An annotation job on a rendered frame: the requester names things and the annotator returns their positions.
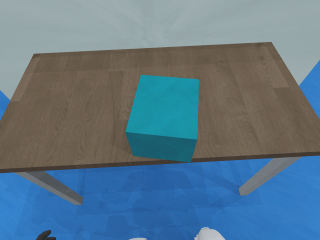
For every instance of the right robot thigh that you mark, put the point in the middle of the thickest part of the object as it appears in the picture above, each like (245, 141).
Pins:
(209, 234)

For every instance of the table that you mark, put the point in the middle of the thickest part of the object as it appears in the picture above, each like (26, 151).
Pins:
(70, 110)

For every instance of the robot left hand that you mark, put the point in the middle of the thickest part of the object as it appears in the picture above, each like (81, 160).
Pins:
(44, 236)

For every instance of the carton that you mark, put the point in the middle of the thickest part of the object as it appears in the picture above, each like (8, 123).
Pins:
(163, 123)

